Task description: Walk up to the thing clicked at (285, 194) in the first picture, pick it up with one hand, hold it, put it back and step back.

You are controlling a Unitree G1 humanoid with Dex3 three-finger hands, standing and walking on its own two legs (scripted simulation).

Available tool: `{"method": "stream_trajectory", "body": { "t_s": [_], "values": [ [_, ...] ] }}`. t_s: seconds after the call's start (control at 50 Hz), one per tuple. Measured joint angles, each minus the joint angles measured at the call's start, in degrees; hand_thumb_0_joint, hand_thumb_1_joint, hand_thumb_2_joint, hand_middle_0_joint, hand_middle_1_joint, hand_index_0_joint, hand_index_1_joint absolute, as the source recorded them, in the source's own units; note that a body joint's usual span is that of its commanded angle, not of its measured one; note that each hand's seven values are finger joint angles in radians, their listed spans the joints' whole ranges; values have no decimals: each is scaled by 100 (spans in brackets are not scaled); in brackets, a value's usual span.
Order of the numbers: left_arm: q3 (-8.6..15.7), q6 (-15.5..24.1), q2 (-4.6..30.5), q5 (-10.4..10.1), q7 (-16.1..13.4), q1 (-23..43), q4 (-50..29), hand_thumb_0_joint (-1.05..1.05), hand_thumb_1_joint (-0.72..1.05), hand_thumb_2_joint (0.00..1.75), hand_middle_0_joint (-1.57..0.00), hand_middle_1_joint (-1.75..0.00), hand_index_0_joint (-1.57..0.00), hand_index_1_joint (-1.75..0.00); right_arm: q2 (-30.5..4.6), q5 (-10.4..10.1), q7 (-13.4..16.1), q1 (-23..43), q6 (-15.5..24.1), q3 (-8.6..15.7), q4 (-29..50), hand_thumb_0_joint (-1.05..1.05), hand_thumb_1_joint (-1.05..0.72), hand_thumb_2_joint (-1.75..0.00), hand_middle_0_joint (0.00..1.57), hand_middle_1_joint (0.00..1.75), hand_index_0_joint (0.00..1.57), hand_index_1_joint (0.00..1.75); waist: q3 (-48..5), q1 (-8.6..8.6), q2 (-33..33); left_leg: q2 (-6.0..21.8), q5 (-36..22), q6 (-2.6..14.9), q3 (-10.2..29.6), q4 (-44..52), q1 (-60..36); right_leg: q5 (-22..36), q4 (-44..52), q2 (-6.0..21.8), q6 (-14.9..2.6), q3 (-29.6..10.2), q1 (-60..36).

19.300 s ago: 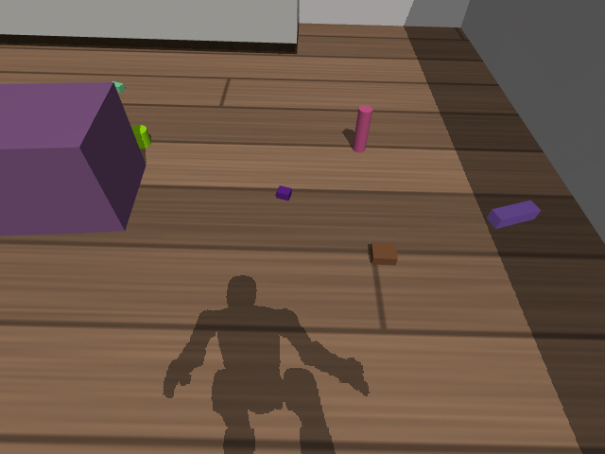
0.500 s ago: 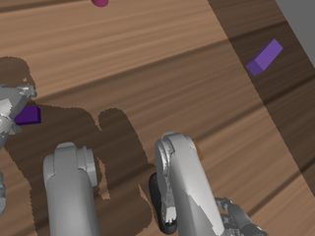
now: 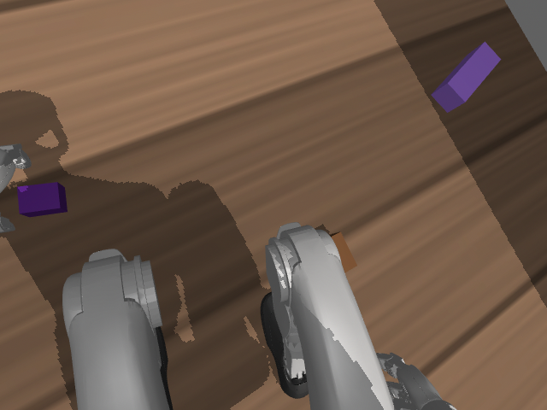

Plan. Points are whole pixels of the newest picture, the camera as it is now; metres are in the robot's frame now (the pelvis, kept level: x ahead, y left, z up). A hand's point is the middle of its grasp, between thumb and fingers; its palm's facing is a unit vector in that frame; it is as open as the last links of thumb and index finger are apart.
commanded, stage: close in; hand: left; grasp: from above
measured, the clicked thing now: (43, 199) +0.44 +0.32 -0.30
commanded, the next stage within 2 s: rest palm in 0.08 s
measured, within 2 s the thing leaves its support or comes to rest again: neither
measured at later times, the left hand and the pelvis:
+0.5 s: hand (35, 210) +0.40 +0.30 -0.23, palm faces -0.45 -0.04 -0.89, open 11.3 cm; pelvis +0.00 +0.00 -0.02, yaw -2 degrees
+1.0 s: hand (37, 211) +0.41 +0.31 -0.26, palm faces -0.47 -0.13 -0.87, open 12.1 cm; pelvis +0.01 +0.01 -0.02, yaw -4 degrees
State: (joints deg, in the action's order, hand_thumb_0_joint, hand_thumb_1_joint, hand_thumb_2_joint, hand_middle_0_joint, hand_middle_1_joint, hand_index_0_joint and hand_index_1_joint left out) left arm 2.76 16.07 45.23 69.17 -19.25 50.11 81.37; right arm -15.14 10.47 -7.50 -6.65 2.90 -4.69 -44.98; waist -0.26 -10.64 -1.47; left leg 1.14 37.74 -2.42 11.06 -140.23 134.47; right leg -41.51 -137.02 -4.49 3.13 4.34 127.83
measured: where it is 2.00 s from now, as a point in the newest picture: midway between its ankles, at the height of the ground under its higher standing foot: (224, 376)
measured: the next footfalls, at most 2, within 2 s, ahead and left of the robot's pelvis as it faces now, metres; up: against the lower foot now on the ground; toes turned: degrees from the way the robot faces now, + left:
none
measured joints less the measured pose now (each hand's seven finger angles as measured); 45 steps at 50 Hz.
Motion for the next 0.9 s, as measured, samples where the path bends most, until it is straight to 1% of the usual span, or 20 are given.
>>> {"method": "stream_trajectory", "body": {
  "t_s": [0.04, 0.08, 0.12, 0.18, 0.22, 0.28, 0.3, 0.34, 0.38, 0.44, 0.5, 0.56, 0.66, 0.72, 0.78, 0.82, 0.86, 0.9],
  "values": [
    [-41, 198, -62, 35, 48, -109, -179, 0, 0, 55, -53, -57, -56, -56, 3, -19, -5, -1, -28, 11, 35, 1, -90, -89, 20, 30, 20, 30, 12, 50, -13, -9, 41, -2, 30, 3, -42, -44, 34, 8, -3, 29, -75],
    [-11, 411, -135, 132, -28, -224, -291, 0, -1, 56, -52, -58, -55, -56, -4, -27, -7, 18, -73, 0, 69, 1, -90, -89, 20, 30, 20, 30, -4, 74, -37, -13, 85, 4, 63, -4, -82, -85, 61, 10, 1, 61, -144],
    [40, 578, -200, 273, -210, -307, -285, 0, -1, 56, -51, -58, -54, -56, -13, -24, -13, 70, -111, -30, 86, 1, -90, -89, 20, 30, 20, 30, -27, 65, -89, -9, 122, 12, 90, -22, -119, -109, 70, 3, 5, 84, -195],
    [167, 720, -241, 573, -591, -326, -90, 0, -2, 56, -50, -59, -53, -56, -27, 6, -24, 190, -150, -89, 112, 1, -90, -89, 20, 30, 20, 30, -54, 3, -198, -2, 132, 15, 124, -67, -135, -96, 52, -14, -2, 111, -215],
    [275, 738, -216, 801, -879, -274, 138, 0, -3, 57, -49, -59, -52, -57, -33, 53, -41, 284, -147, -119, 127, 1, -90, -89, 20, 30, 20, 30, -60, -66, -272, -8, 100, 10, 139, -104, -114, -60, 19, -20, -23, 123, -192],
    [295, 632, -102, 1089, -1293, -95, 628, 0, -3, 58, -48, -59, -51, -57, -41, 175, -70, 430, -88, -169, 129, 0, -89, -89, 20, 30, 20, 30, -44, -196, -371, -21, 15, 3, 148, -169, -42, 19, -53, -29, -37, 125, -113],
    [278, 566, -68, 1143, -1420, -31, 792, 0, -4, 58, -48, -60, -50, -57, -42, 220, -77, 467, -55, -180, 120, 0, -89, -89, 20, 30, 20, 30, -41, -239, -391, -30, -20, 0, 150, -190, -1, 45, -80, -28, -46, 126, -73],
    [209, 417, -21, 1187, -1638, 72, 1065, 0, -4, 59, -47, -60, -49, -58, -43, 309, -90, 528, 25, -196, 70, 0, -89, -89, 20, 30, 20, 30, -34, -309, -418, -44, -82, -3, 155, -232, 83, 93, -128, -30, -64, 128, 12],
    [125, 259, 1, 1185, -1794, 142, 1250, 0, -4, 59, -46, -60, -49, -59, -43, 391, -110, 561, 114, -219, 6, 0, -89, -89, 20, 30, 20, 30, -12, -360, -431, -51, -123, -3, 158, -269, 151, 129, -168, -35, -67, 128, 83],
    [61, 31, -5, 1054, -1909, 218, 1427, 0, -5, 59, -46, -61, -48, -59, -46, 489, -170, 564, 268, -270, -94, 0, -90, -89, 20, 30, 20, 30, 47, -412, -430, -43, -134, 2, 159, -319, 213, 153, -213, -54, -41, 121, 153],
    [72, -119, 11, 865, -1910, 268, 1528, 0, -5, 59, -46, -61, -48, -59, -56, 541, -242, 530, 411, -349, -154, 0, -90, -89, 20, 30, 20, 30, 126, -457, -402, -23, -95, 11, 176, -373, 244, 141, -246, -81, -7, 125, 191],
    [162, -167, 91, 705, -1806, 308, 1554, 0, -5, 59, -45, -62, -48, -60, -65, 568, -306, 474, 517, -449, -146, 0, -90, -89, 20, 30, 20, 30, 245, -515, -377, -4, -20, 19, 198, -430, 237, 95, -278, -104, 27, 135, 187],
    [547, -86, 382, 540, -1621, 283, 1509, 0, -5, 59, -44, -64, -47, -61, -75, 621, -396, 387, 653, -587, -32, 1, -90, -89, 20, 30, 20, 30, 462, -640, -397, 25, 157, -8, 268, -547, 162, -23, -351, -140, 62, 175, 127],
    [731, 1, 520, 462, -1548, 180, 1442, 0, -7, 59, -42, -65, -45, -63, -68, 669, -417, 365, 628, -646, -2, 1, -90, -89, 20, 30, 20, 30, 541, -662, -421, 37, 260, -33, 332, -603, 118, -88, -371, -159, 74, 220, 89],
    [748, 106, 592, 446, -1451, 60, 1356, 0, -8, 60, -41, -67, -44, -64, -69, 717, -456, 357, 585, -693, 23, 1, -90, -89, 20, 30, 20, 30, 595, -647, -452, 42, 334, -52, 374, -637, 77, -140, -382, -166, 69, 251, 49],
    [822, 201, 617, 460, -1423, -49, 1248, 0, -9, 61, -40, -67, -43, -65, -73, 726, -471, 371, 553, -723, 39, 1, -90, -89, 20, 30, 20, 30, 625, -618, -477, 45, 368, -63, 407, -656, 50, -158, -380, -173, 66, 276, 18],
    [874, 303, 629, 494, -1440, -160, 1129, 0, -10, 62, -40, -67, -42, -65, -77, 746, -484, 392, 519, -738, 50, 1, -90, -89, 20, 30, 20, 30, 643, -581, -505, 45, 389, -73, 435, -672, 21, -168, -379, -177, 59, 299, -15],
    [845, 393, 639, 548, -1488, -215, 1101, 0, -12, 63, -39, -67, -41, -65, -88, 770, -505, 418, 492, -752, 58, 1, -90, -89, 20, 30, 20, 30, 632, -549, -534, 42, 397, -76, 456, -690, 3, -170, -384, -179, 54, 316, -38]
  ]
}}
